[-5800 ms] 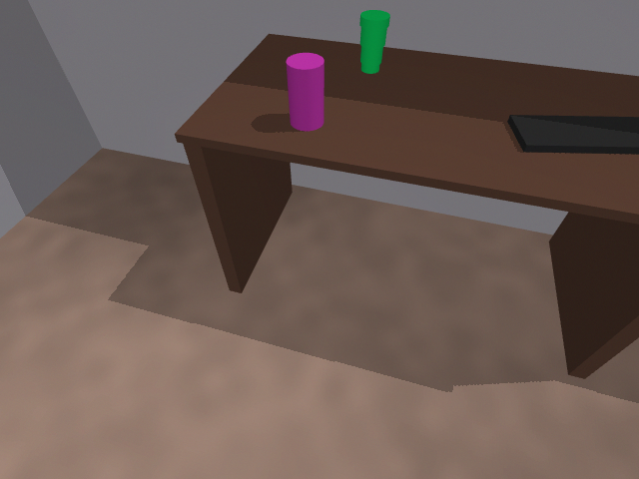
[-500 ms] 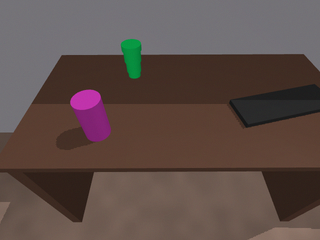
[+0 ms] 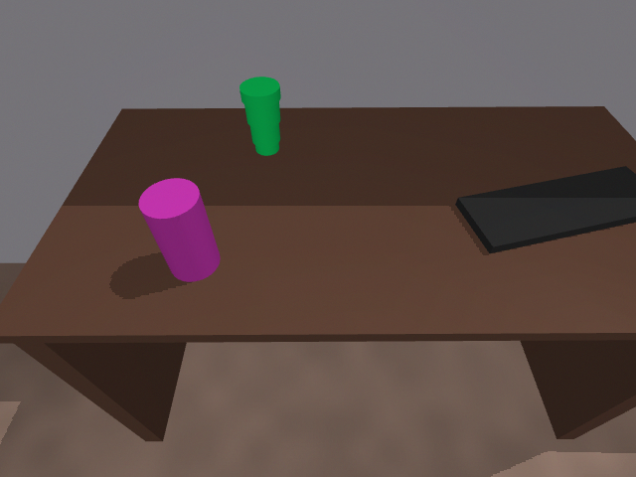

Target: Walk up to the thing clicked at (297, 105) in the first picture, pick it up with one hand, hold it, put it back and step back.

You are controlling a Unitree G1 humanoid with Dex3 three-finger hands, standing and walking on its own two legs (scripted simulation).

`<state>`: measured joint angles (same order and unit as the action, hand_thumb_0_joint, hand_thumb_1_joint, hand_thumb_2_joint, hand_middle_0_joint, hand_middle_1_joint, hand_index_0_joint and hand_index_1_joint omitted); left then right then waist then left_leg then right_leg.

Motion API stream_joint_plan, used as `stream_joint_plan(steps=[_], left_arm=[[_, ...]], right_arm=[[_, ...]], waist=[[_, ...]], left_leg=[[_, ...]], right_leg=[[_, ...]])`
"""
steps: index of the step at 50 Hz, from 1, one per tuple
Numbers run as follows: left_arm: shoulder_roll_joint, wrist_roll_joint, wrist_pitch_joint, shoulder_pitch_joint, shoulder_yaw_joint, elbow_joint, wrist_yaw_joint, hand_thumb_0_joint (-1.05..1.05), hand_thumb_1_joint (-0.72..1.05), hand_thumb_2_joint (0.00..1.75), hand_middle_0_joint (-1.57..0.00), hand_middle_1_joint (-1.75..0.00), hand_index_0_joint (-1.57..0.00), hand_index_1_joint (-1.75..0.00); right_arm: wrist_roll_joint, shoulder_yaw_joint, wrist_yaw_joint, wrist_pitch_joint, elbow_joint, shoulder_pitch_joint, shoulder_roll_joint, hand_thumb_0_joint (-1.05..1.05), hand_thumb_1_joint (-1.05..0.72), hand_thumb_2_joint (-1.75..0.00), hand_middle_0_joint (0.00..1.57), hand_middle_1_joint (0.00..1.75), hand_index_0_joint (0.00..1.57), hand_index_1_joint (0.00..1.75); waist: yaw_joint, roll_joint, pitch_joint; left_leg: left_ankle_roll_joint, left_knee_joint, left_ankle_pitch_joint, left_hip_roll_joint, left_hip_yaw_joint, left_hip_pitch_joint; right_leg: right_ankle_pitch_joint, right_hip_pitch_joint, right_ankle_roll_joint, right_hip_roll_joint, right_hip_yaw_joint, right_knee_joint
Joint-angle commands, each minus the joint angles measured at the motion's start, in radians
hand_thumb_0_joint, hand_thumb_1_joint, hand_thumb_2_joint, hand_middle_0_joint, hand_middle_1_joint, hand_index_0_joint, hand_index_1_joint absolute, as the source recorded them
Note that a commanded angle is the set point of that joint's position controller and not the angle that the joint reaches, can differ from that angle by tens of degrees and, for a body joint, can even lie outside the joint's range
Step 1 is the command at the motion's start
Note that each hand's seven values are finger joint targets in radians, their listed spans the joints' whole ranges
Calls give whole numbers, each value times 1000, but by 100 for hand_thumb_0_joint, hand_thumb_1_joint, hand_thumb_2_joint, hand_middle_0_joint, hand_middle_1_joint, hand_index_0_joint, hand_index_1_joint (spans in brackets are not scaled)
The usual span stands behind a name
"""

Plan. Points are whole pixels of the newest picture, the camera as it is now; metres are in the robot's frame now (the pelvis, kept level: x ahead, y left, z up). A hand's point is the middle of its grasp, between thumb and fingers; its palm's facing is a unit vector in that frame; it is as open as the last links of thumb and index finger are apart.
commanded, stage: stand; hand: left
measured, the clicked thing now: (183, 232) +0.47 +0.24 +0.01
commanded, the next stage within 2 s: rise first in 0.12 s
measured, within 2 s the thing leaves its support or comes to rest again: neither
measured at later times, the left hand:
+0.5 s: hand (145, 456) +0.17 +0.25 -0.11, palm faces +0.20 -0.93 -0.31, open 11.9 cm
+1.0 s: hand (92, 416) +0.19 +0.28 +0.00, palm faces +0.32 -0.88 -0.35, open 17.4 cm
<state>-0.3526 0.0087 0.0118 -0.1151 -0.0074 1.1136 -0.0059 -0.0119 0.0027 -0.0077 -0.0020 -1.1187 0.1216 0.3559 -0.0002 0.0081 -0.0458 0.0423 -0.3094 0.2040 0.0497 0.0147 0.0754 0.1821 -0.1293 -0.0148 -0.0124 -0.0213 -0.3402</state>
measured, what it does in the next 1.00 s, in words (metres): stands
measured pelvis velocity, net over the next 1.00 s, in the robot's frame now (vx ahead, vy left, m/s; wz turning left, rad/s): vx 0.01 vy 0.01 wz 0.03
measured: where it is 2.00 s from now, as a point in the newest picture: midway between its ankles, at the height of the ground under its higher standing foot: outside the picture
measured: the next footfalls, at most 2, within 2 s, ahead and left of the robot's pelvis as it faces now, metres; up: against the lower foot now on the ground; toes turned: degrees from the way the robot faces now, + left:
none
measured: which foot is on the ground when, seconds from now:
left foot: down 0.00-1.00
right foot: down 0.00-1.00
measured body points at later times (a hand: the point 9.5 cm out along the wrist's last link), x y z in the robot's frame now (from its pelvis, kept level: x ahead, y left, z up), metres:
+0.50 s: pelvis -0.01 +0.01 -0.01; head +0.03 +0.00 +0.44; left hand +0.16 +0.30 -0.09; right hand +0.16 -0.27 -0.11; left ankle -0.02 +0.15 -0.75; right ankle +0.00 -0.13 -0.75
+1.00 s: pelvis +0.01 +0.01 -0.01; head +0.01 +0.00 +0.44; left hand +0.17 +0.33 +0.02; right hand +0.18 -0.24 -0.09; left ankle -0.02 +0.15 -0.75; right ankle +0.00 -0.13 -0.75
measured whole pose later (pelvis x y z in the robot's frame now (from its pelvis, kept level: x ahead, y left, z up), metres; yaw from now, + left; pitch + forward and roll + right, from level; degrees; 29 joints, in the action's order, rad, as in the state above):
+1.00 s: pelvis +0.01 +0.01 -0.01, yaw +2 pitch -1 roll +0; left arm -0.29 -0.05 0.09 -0.39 0.21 0.13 0.05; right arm 0.03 0.11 0.05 -0.07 -0.58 0.27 0.23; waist -0.04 0.03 -0.01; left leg 0.02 -0.41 0.27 0.03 -0.01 0.11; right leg 0.24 -0.14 -0.04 -0.04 0.00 -0.40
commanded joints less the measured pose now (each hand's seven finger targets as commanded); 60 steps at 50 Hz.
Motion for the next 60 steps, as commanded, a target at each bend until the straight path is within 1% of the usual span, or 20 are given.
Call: stream_joint_plan(steps=[1,11,12,13,15,18,20,25,30,31,32,33,40,44,49,51,53,55,57,60], left_arm=[[-225,0,20,30,44,-53,16,0,90,90,-20,-30,-20,-30],[-227,-1,17,26,48,-53,15,0,82,82,-12,-22,-12,-22],[-17,-72,95,377,18,-404,20,0,74,74,-4,-14,-4,-14],[-105,-110,133,354,37,-445,49,0,66,66,-6,-6,-3,-8],[-245,-104,109,143,139,-281,79,0,50,50,-8,-7,-6,-9],[-167,-81,113,128,157,-291,88,0,26,27,-7,-7,-6,-7],[-223,-47,111,2,248,-405,88,0,13,22,-6,-7,-7,-7],[-118,-51,94,-96,217,-551,76,0,-15,11,-5,-6,-6,-5],[-109,-51,101,-18,209,-778,86,0,-41,6,-5,-5,-5,-5],[-92,-51,109,-7,191,-845,89,0,-46,5,-5,-5,-5,-5],[-128,-49,112,-29,228,-855,98,0,-49,4,-5,-5,-5,-5],[-108,-48,118,-44,212,-879,96,0,-54,3,-5,-6,-5,-6],[-139,-53,114,-173,293,-1035,99,0,-54,1,-5,-5,-5,-5],[-112,-58,125,-237,289,-1122,80,0,-52,0,-4,-5,-5,-4],[-147,-60,140,-213,342,-1196,73,0,-55,1,-4,-4,-4,-4],[-130,-58,150,-238,327,-1227,71,0,-55,1,-5,-5,-5,-5],[-159,-56,157,-224,357,-1246,74,0,-55,2,-4,-5,-4,-5],[-135,-53,169,-232,344,-1284,70,0,-56,2,-5,-5,-5,-5],[-152,-55,173,-251,368,-1268,72,0,-56,2,-4,-5,-4,-5],[-156,-55,188,-237,378,-1309,69,0,-57,2,-5,-5,-4,-5]], right_arm=[[3,43,12,-19,54,-31,205,0,-90,-90,20,30,20,30],[2,44,11,-21,55,-33,207,0,-82,-82,12,22,12,22],[103,5,26,-142,406,-384,18,0,-74,-74,5,14,5,14],[115,6,41,-161,449,-351,52,0,-66,-66,4,6,5,6],[110,119,78,-133,259,-179,206,0,-50,-50,5,5,5,5],[79,125,85,-141,233,-173,110,0,-26,-26,5,5,5,5],[54,194,80,-127,273,-33,127,0,-10,-20,5,5,5,5],[54,187,77,-102,383,47,87,0,18,-12,5,5,5,5],[52,152,88,-109,555,-39,55,0,37,-7,5,5,5,5],[56,106,84,-112,588,-72,0,0,40,-6,5,5,5,5],[51,145,91,-119,635,-60,57,0,43,-5,5,5,5,5],[49,130,91,-119,615,-16,32,0,47,-4,5,5,5,5],[39,167,87,-120,666,71,44,0,50,-3,5,5,5,5],[43,156,69,-111,667,146,-3,0,52,-3,5,5,5,5],[38,179,64,-111,697,63,18,0,52,-3,5,5,5,5],[37,146,58,-112,672,51,-21,0,51,-3,5,5,5,5],[29,216,70,-116,692,39,67,0,52,-3,5,5,5,5],[28,165,63,-115,646,57,-8,0,51,-3,5,5,5,5],[25,210,71,-118,632,48,43,0,51,-3,5,5,5,5],[26,187,67,-127,677,24,24,0,51,-3,5,5,5,5]], waist=[[2,-18,63],[0,-10,54],[33,20,91],[-13,-60,122],[-5,-4,65],[-15,3,177],[-23,41,271],[-4,-3,241],[-10,-14,196],[-29,11,183],[-21,4,186],[-18,13,173],[-32,30,122],[-27,18,93],[-37,15,95],[-52,49,99],[-36,31,121],[-51,57,106],[-44,27,91],[-44,1,108]], left_leg=[[-52,36,-150,90,-58,-7],[-51,47,-128,88,-59,-1],[-41,-77,-67,-57,41,161],[-46,-36,-24,-48,34,104],[-39,-60,-8,-53,45,158],[-43,-106,-72,-51,40,166],[-43,-106,-156,-55,38,125],[-37,-87,-244,-55,43,81],[-40,-69,-224,-49,36,78],[-38,-61,-205,-48,30,83],[-36,-61,-212,-45,31,74],[-34,-62,-217,-43,30,70],[-27,-57,-256,-44,27,58],[-32,-60,-278,-47,32,49],[-33,-55,-246,-48,29,55],[-33,-55,-248,-49,29,53],[-28,-55,-264,-43,23,37],[-28,-53,-254,-46,23,37],[-32,-49,-227,-49,24,39],[-39,-49,-207,-49,22,38]], right_leg=[[-198,11,34,-113,-66,43],[-169,11,37,-111,-67,45],[-61,-86,14,-2,42,-27],[-3,1,12,-4,47,4],[2,-71,16,1,45,-14],[-84,-53,15,-3,46,-66],[-155,-12,19,2,52,-69],[-226,-10,11,12,69,-52],[-198,-11,12,5,74,-41],[-171,-10,17,4,77,-42],[-176,-2,17,6,76,-42],[-177,-1,18,10,80,-45],[-210,29,21,9,92,-39],[-240,27,17,7,97,-37],[-207,34,16,4,93,-28],[-204,50,19,2,93,-31],[-212,49,20,9,95,-39],[-200,51,22,6,96,-38],[-180,38,18,9,97,-31],[-164,49,15,7,98,-23]])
